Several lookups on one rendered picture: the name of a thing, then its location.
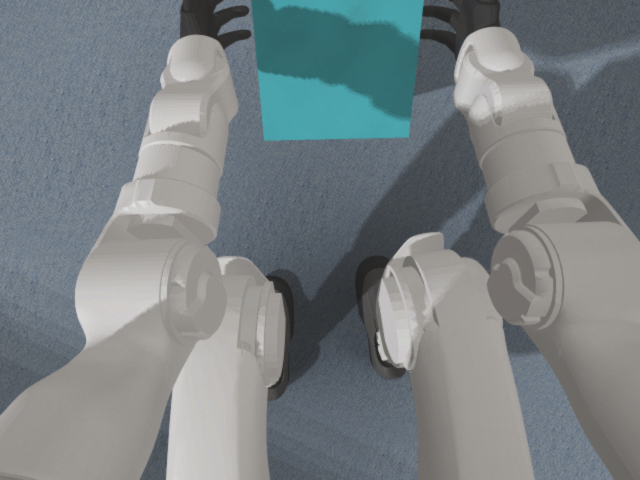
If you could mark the left robot forearm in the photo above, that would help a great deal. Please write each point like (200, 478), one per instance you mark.
(174, 189)

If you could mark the left robot hand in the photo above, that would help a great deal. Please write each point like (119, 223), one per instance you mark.
(197, 18)

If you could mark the robot right thigh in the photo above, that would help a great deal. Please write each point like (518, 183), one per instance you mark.
(469, 419)

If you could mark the right robot forearm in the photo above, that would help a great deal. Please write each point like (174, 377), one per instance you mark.
(521, 147)

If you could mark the left robot foot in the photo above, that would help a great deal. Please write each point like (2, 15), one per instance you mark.
(281, 286)

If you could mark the right robot hand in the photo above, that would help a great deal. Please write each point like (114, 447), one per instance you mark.
(474, 15)

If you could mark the carton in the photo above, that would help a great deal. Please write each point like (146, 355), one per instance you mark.
(336, 69)

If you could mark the left robot upper arm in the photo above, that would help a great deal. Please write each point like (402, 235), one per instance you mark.
(143, 305)

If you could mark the right robot upper arm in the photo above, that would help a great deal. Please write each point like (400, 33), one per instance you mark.
(575, 290)

